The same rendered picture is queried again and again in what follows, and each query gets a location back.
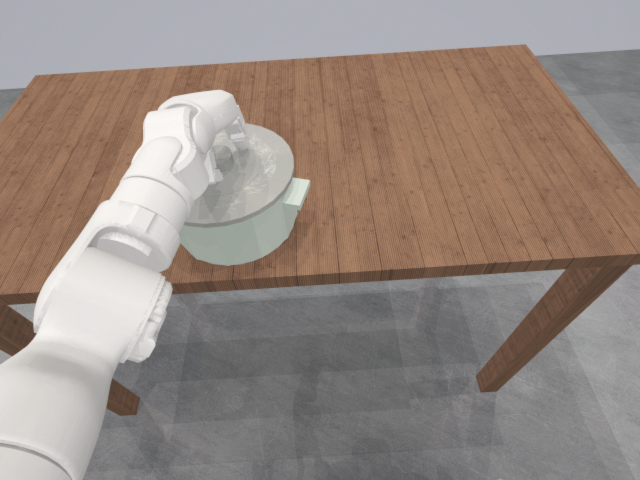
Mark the table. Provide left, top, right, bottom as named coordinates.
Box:
left=0, top=44, right=640, bottom=416

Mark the knob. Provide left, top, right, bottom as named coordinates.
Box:
left=212, top=145, right=234, bottom=173

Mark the pot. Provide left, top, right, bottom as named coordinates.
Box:
left=179, top=178, right=310, bottom=266

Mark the lid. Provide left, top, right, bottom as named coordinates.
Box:
left=184, top=123, right=294, bottom=228

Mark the left robot hand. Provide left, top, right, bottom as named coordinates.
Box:
left=158, top=90, right=250, bottom=185

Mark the robot left upper arm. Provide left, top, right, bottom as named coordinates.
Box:
left=0, top=245, right=173, bottom=480

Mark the robot left forearm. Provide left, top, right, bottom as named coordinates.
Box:
left=33, top=100, right=216, bottom=333

